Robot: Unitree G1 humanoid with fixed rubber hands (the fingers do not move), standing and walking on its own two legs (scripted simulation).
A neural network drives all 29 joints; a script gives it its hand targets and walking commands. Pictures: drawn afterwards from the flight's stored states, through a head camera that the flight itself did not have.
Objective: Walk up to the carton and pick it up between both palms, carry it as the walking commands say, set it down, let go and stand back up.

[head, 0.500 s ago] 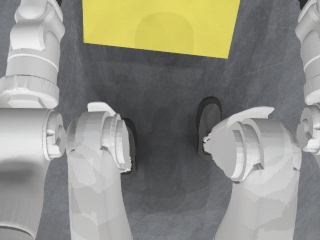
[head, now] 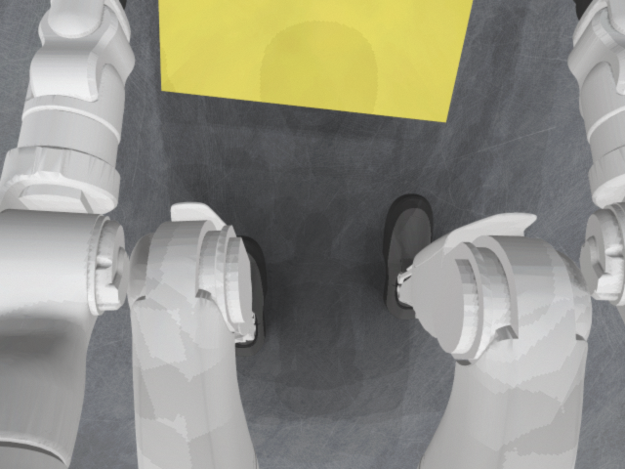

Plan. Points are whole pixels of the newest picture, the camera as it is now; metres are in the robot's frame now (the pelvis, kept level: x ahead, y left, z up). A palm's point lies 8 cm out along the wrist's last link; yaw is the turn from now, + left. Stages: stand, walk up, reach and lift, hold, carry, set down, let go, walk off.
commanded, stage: reach and lift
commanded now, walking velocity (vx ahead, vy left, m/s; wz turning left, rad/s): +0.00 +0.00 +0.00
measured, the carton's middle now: out of the picture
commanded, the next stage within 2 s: none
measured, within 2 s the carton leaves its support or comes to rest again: leaves its support in 1.30 s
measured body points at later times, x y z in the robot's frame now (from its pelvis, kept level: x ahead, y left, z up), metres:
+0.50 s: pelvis +0.00 +0.00 +0.01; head +0.38 +0.01 +0.24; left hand +0.54 +0.17 -0.20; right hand +0.55 -0.21 -0.19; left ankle +0.07 +0.12 -0.32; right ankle +0.14 -0.14 -0.32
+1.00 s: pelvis +0.00 +0.00 +0.00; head +0.38 +0.01 +0.24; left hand +0.54 +0.17 -0.20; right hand +0.55 -0.21 -0.19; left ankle +0.07 +0.12 -0.32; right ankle +0.14 -0.14 -0.32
